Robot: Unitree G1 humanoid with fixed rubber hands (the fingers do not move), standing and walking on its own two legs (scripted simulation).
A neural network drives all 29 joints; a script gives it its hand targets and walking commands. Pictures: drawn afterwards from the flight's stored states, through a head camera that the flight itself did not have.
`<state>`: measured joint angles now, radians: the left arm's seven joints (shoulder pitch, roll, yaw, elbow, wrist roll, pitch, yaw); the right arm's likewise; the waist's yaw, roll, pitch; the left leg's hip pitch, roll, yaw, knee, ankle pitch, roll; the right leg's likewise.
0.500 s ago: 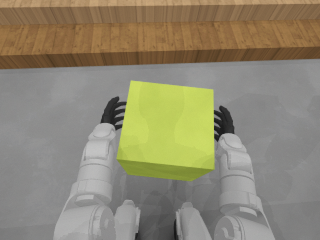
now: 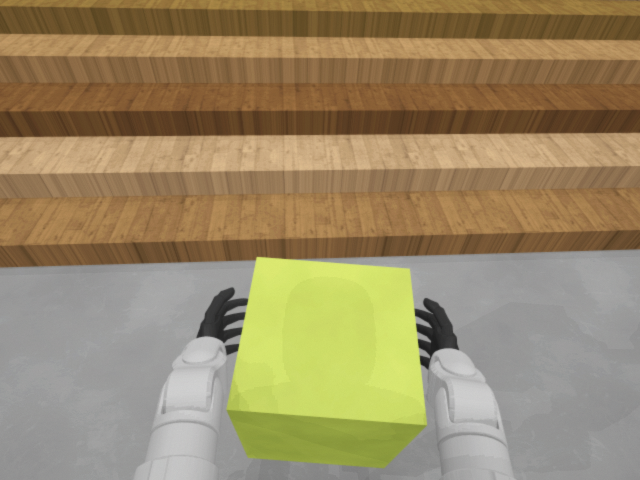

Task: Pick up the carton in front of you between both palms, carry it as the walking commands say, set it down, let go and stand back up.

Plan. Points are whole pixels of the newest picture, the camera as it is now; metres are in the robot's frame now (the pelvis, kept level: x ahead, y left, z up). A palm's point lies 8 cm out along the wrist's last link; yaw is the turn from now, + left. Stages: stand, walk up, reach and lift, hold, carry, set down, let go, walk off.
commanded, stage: reach and lift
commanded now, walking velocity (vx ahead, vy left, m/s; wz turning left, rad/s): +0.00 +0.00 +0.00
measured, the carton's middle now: (324, 368) +0.31 +0.00 -0.06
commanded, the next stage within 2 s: hold in 1.04 s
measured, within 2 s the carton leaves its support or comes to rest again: neither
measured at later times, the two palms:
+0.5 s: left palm (206, 341) +0.29 +0.15 +0.04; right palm (448, 352) +0.29 -0.15 +0.04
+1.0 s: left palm (206, 334) +0.30 +0.15 +0.05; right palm (450, 346) +0.30 -0.15 +0.05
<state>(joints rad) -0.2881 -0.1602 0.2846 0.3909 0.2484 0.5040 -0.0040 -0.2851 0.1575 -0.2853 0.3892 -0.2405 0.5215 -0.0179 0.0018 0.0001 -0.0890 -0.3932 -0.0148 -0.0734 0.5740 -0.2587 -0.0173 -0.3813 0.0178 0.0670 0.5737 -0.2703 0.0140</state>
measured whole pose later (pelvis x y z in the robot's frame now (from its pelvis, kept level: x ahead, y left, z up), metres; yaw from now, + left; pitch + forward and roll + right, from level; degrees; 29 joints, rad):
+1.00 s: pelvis +0.01 +0.00 +0.02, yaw +0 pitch -5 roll +0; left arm -0.25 -0.15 0.21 0.25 0.28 0.69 -0.02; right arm -0.25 0.15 -0.22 0.26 -0.28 0.70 0.01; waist 0.00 0.00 0.03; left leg -0.08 -0.01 -0.07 0.36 -0.19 -0.01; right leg -0.07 0.01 0.07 0.37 -0.20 0.01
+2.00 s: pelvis +0.05 -0.02 +0.00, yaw +0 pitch +3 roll +0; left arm -0.24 -0.15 0.15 0.02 0.17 0.90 0.04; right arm -0.22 0.12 -0.17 -0.02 -0.18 0.93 -0.04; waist 0.00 0.02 -0.17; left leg -0.32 0.04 -0.01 0.66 -0.42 -0.01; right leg -0.24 0.00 -0.03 0.51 -0.31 -0.01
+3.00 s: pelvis +0.63 -0.05 -0.02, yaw -2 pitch +3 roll +1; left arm -0.30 -0.09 0.14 -0.47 0.01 1.26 0.14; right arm -0.31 0.12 -0.14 -0.47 -0.04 1.27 -0.15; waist 0.00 -0.04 -0.09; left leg -0.54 0.02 0.23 0.59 -0.11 0.11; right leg -0.02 -0.08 -0.16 0.68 -0.53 0.00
